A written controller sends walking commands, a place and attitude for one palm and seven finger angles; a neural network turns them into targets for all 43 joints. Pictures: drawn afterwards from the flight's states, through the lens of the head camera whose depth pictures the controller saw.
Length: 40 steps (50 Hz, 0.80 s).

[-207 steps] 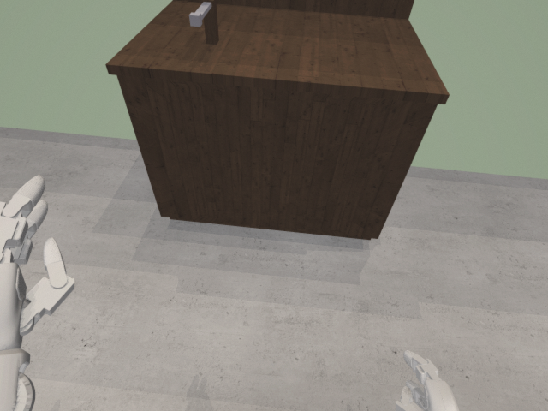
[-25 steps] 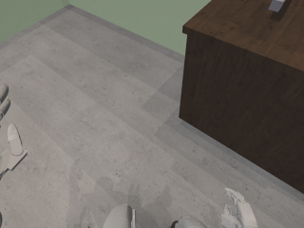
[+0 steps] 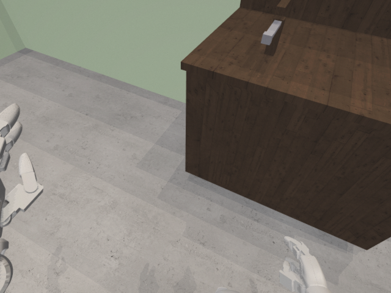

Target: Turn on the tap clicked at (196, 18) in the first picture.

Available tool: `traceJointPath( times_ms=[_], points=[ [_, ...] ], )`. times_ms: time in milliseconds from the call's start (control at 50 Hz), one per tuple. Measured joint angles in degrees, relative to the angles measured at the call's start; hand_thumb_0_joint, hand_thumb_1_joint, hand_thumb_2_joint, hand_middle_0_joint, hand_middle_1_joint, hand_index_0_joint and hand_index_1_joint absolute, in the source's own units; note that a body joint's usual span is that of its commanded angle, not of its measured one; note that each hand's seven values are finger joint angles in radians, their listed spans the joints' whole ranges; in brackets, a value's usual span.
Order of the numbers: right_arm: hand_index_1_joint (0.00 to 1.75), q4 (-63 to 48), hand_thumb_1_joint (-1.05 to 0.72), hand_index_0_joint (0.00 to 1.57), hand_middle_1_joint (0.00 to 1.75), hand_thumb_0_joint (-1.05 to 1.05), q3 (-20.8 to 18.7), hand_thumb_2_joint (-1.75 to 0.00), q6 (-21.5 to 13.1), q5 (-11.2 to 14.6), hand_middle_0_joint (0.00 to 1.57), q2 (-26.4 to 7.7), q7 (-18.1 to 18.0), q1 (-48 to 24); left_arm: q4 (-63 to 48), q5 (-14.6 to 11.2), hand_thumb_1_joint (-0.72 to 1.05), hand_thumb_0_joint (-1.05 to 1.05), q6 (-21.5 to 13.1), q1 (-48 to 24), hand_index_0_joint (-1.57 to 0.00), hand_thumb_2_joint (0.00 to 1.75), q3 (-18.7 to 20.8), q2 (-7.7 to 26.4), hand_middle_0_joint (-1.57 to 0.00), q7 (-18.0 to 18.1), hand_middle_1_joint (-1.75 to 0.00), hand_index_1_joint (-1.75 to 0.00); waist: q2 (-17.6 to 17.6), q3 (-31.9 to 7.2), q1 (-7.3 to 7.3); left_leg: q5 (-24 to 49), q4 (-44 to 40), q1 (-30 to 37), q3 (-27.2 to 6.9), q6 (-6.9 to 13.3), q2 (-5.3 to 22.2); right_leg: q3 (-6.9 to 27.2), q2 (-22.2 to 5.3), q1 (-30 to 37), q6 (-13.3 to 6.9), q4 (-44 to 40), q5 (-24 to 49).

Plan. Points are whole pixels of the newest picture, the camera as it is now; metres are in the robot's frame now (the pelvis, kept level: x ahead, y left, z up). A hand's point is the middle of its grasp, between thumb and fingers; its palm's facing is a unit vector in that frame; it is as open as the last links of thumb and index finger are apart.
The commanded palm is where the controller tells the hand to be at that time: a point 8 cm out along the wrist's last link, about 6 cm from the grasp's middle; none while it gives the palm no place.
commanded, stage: turn to face it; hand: left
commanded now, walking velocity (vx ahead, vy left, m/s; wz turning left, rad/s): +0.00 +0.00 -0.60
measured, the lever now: (267, 38) +0.80 -0.13 +0.16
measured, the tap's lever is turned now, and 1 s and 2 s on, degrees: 0 0 0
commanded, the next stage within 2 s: take the last steps up to it in 1.20 s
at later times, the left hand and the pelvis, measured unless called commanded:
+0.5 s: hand (133, 195) +0.21 +0.12 +0.18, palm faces +0.09 -0.85 -0.52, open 7.4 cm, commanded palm +0.17 +0.18 +0.18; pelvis -0.07 -0.04 +0.00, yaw -18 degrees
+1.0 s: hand (219, 245) +0.16 +0.00 +0.18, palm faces -0.15 -0.84 -0.52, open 7.4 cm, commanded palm +0.14 +0.08 +0.18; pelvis -0.15 -0.07 +0.00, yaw -33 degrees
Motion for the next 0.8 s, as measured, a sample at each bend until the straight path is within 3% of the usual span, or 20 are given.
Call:
traceJointPath(
  times_ms=[60, 140, 180, 220, 240, 280, 340, 420, 540, 580, 620, 680, 720, 800],
  points=[
    [0.3, 0.5, -0.9, 0.2, 0.29, 0.01, 0.8, -0.9, -1.4, 0.5, 0.2, 1.3, 0.9, 1.1, 1.3, 0.1, 0.89, 0.01, 0.2, -0.4, -0.2, 0.9, -0.5, -1.4, -0.21, 0.2, -0.31, -0.3, 2.8, 0.8, 0.62, -0.7, 0.6, 0.7, 1.3, -0.6, 2.9, -3.9, -3.3, 0.3, 1.9, 5.7, -2.9],
    [0.3, 1.2, -0.9, 0.2, 0.3, 0.01, 2.1, -0.9, -3.4, 0.6, 0.2, 2.4, 1.8, 2.1, 1.3, 0.1, 0.89, 0.01, 0.6, -1.1, -0.2, 0.9, -1.3, -2.0, -0.21, 0.4, -0.31, -0.3, 5.2, 2.9, 0.92, -1.2, 2.3, 0.6, 3.7, -2.2, 7.0, -6.6, -6.4, 6.2, 2.9, -5.0, -2.4],
    [0.3, 1.2, -0.9, 0.21, 0.3, 0.01, 2.4, -0.9, -4.2, 0.5, 0.21, 2.8, 2.2, 2.6, 1.0, 0.1, 0.89, 0.01, 0.7, -1.7, -0.2, 0.9, -1.0, -0.9, -0.21, 0.3, -0.31, -0.3, 5.5, 4.2, 0.49, -2.1, 5.0, -0.6, 4.6, -3.3, 8.9, -7.5, -6.9, 10.1, 2.6, -12.4, 1.2],
    [0.3, 1.4, -0.9, 0.21, 0.3, 0.01, 2.2, -0.9, -4.7, 0.7, 0.21, 2.0, 2.4, 2.4, 0.6, 0.4, 0.89, 0.01, 0.4, -2.8, -0.2, 0.9, -1.0, -0.3, -0.21, 0.1, -0.31, -0.3, 7.0, 6.1, -0.84, -3.6, 10.0, -3.1, 3.6, -3.6, 11.4, -8.5, -5.5, 11.3, 0.1, -15.1, 5.7],
    [0.3, 2.0, -0.9, 0.21, 0.3, 0.01, 1.9, -0.9, -4.4, 0.8, 0.21, 1.4, 2.4, 1.9, 0.3, 0.3, 0.89, 0.01, 0.2, -3.3, -0.2, 0.9, -1.2, -0.2, -0.21, 0.0, -0.31, -0.3, 7.2, 7.0, -1.69, -7.1, 14.4, -5.3, 1.3, -3.5, 10.8, -8.6, -5.0, 10.4, -1.3, -14.0, 5.8],
    [0.3, 3.3, -0.9, 0.21, 0.3, 0.01, 1.1, -0.9, -3.1, 0.9, 0.21, 0.1, 2.1, 0.5, -1.3, -0.4, 0.89, 0.01, -0.1, -2.0, -0.2, 0.9, -0.7, 0.2, -0.21, -0.1, -0.31, -0.3, 6.0, 8.0, -2.78, -12.4, 25.1, -9.9, -2.8, -3.3, 7.1, -7.0, -5.0, 8.5, -3.0, -13.0, 5.8],
    [0.3, 4.0, -0.9, 0.2, 0.3, 0.01, -0.3, -0.9, -0.8, 0.6, 0.2, -1.9, 1.5, -0.9, -4.0, -1.3, 0.89, 0.01, -0.8, 3.5, -0.21, 0.9, 1.2, 1.2, -0.21, 0.1, -0.31, -0.3, 4.5, 8.1, -4.61, -11.9, 32.7, -13.7, -4.8, -3.5, 3.1, -4.3, -4.4, 7.6, -3.4, -14.9, 8.0],
    [0.3, 4.0, -0.91, 0.2, 0.29, 0.01, -2.3, -0.9, 0.5, 0.5, 0.2, -3.9, 0.4, -0.2, -5.4, -1.6, 0.88, 0.01, -1.2, 7.9, -0.21, 0.9, 3.1, 2.9, -0.22, 0.3, -0.31, -0.3, 3.1, 6.1, -5.12, -10.1, 25.9, -13.0, -3.9, -3.3, 0.9, -1.6, -3.3, 7.2, -3.7, -18.2, 11.1],
    [0.3, 2.9, -0.91, 0.2, 0.29, 0.01, -2.7, -0.9, 0.7, 0.5, 0.2, -5.8, -0.4, 2.0, -4.2, -1.4, 0.88, 0.01, -0.5, 6.5, -0.21, 0.9, 2.7, 2.0, -0.22, 0.8, -0.31, -0.3, 1.7, 2.1, -3.56, -7.4, 4.7, -4.0, -2.6, -1.3, -1.0, 1.2, -1.3, 5.2, -3.2, -19.0, 13.5],
    [0.3, 2.4, -0.91, 0.2, 0.29, 0.01, -2.6, -0.9, 0.4, 0.3, 0.2, -5.0, -0.8, 2.0, -3.4, -1.1, 0.88, 0.01, -0.3, 4.3, -0.21, 0.9, 2.2, 1.3, -0.22, 0.7, -0.31, -0.3, 0.3, 2.3, -2.64, 0.0, 2.0, -2.9, -1.4, 0.0, -1.2, 2.1, -1.1, 3.4, -2.2, -14.6, 8.4],
    [0.3, 1.9, -0.91, 0.2, 0.29, 0.01, -2.2, -0.9, -0.2, 0.2, 0.2, -3.6, -0.9, 1.8, -1.8, -0.1, 0.89, 0.01, -0.4, 2.5, -0.21, 0.9, 1.6, 0.2, -0.21, 0.6, -0.31, -0.3, 0.0, 2.6, -1.72, 0.7, 2.8, -2.4, 0.0, 0.4, -0.2, 0.2, -1.4, 0.1, -0.4, -2.0, 0.6],
    [0.3, 1.6, -0.91, 0.2, 0.29, 0.01, -1.4, -0.9, -1.6, 0.6, 0.2, -1.5, -0.1, 1.9, 0.1, 0.4, 0.89, 0.01, 0.0, 1.1, -0.21, 0.9, -0.2, -1.8, -0.21, 0.7, -0.31, -0.3, 1.8, 2.5, -1.24, 0.4, 2.8, -1.7, 0.8, -0.1, 2.3, -3.6, -3.6, -1.2, 1.4, 9.9, -2.2],
    [0.3, 1.6, -0.91, 0.2, 0.29, 0.01, -0.4, -0.9, -2.7, 0.7, 0.2, -0.2, 0.6, 1.8, 0.3, 0.4, 0.89, 0.01, 0.1, 0.8, -0.2, 0.9, -1.3, -2.8, -0.21, 0.8, -0.31, -0.3, 3.5, 2.4, -0.85, 0.6, 2.7, -1.7, 1.5, -0.9, 4.4, -5.8, -5.2, 1.1, 2.2, 7.3, -3.4],
    [0.3, 1.1, -0.9, 0.2, 0.3, 0.01, 1.6, -0.9, -4.9, 0.5, 0.2, 2.1, 1.5, 2.0, 0.2, 0.2, 0.89, 0.01, -0.3, 0.4, -0.2, 0.9, -1.4, -1.4, -0.21, 0.7, -0.31, -0.3, 5.5, 3.0, -0.6, 0.3, 5.0, -3.6, 2.7, -2.9, 8.1, -7.9, -6.7, 9.2, 2.7, -7.8, -2.7]
  ],
)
